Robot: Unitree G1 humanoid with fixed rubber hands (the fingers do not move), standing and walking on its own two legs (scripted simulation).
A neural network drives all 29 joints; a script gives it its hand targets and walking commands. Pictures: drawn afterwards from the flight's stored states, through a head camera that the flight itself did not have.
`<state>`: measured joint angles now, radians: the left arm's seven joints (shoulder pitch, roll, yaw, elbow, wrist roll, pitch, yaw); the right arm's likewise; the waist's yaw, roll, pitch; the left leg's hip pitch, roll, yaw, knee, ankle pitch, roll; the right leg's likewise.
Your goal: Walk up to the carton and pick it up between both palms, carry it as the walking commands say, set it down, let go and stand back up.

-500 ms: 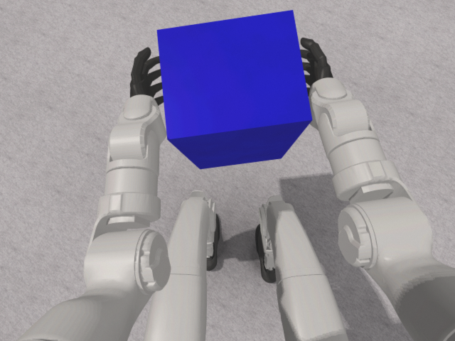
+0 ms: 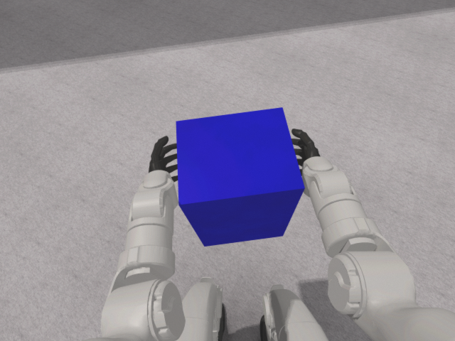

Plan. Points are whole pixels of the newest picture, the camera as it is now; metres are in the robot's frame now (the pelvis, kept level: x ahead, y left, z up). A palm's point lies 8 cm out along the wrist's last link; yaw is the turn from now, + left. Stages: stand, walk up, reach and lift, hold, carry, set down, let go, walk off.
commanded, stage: reach and lift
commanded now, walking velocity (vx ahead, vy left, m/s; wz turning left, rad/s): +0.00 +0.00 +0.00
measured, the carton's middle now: (237, 187) +0.39 +0.02 -0.04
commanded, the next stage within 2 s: none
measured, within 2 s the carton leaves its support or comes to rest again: neither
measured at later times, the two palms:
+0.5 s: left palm (152, 161) +0.36 +0.16 +0.10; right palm (321, 152) +0.39 -0.12 +0.09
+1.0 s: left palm (144, 147) +0.36 +0.16 +0.14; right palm (332, 141) +0.38 -0.12 +0.13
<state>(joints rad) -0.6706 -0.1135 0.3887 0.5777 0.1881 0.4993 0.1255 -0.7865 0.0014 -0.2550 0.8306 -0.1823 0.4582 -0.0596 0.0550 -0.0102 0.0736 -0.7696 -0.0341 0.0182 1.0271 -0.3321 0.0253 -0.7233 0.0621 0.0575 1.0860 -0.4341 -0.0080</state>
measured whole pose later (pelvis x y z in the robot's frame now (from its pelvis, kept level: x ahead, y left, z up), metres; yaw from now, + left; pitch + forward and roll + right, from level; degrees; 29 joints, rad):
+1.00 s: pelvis +0.03 +0.00 +0.05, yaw +0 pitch -7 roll +0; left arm -0.56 -0.11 0.31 0.49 0.20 0.73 0.11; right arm -0.63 0.06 -0.26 0.68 -0.23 0.69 -0.04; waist 0.03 0.00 -0.01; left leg -0.35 -0.04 0.00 0.75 -0.28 0.03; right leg -0.29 0.05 0.06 0.78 -0.37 -0.02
